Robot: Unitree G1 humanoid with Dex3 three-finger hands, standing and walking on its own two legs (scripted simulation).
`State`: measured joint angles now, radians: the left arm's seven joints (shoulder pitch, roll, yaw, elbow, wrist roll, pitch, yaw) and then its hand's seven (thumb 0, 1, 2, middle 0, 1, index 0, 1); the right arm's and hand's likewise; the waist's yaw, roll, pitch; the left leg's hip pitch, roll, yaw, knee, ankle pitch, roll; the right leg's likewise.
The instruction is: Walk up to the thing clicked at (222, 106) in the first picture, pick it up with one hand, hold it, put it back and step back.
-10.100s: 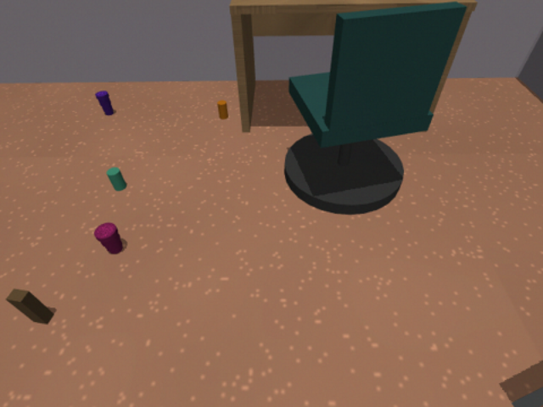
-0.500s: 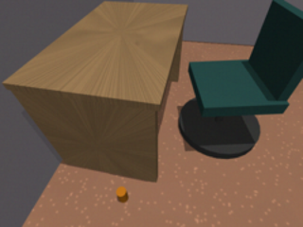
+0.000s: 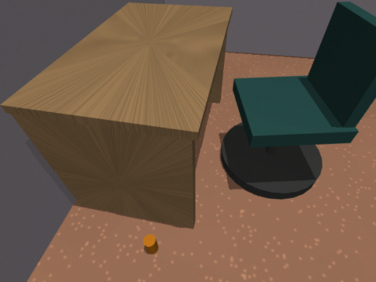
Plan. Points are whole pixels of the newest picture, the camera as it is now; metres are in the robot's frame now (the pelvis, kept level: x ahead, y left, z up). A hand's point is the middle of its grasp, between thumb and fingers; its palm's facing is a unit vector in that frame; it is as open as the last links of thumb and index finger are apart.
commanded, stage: stand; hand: left
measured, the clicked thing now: (151, 244) +0.47 +0.25 -0.73
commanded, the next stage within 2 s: walk up in 0.70 s
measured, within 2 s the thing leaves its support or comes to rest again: neither
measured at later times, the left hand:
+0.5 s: hand out of the picture +0.06 +0.26 -0.16, palm faces -0.02 -0.94 -0.34, open 7.4 cm
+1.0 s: hand out of the picture +0.07 +0.31 -0.18, palm faces +0.04 -0.94 -0.34, open 7.4 cm
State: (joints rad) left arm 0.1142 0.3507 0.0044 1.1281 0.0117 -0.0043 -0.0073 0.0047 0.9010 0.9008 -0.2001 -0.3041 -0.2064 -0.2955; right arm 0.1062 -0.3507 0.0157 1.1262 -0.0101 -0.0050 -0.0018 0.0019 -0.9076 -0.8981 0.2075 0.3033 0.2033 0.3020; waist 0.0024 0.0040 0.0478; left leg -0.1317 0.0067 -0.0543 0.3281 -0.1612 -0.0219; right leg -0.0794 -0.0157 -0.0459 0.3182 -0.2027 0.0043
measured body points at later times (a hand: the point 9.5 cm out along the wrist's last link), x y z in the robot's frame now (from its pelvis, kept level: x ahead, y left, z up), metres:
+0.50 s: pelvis +0.00 +0.00 +0.00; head +0.01 +0.00 +0.45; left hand +0.06 +0.30 -0.13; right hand +0.07 -0.30 -0.13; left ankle +0.01 +0.13 -0.75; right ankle -0.02 -0.12 -0.75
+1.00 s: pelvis +0.03 +0.04 -0.01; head +0.05 +0.06 +0.44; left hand +0.06 +0.36 -0.15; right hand +0.09 -0.27 -0.13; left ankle +0.06 +0.15 -0.75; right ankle -0.01 -0.11 -0.74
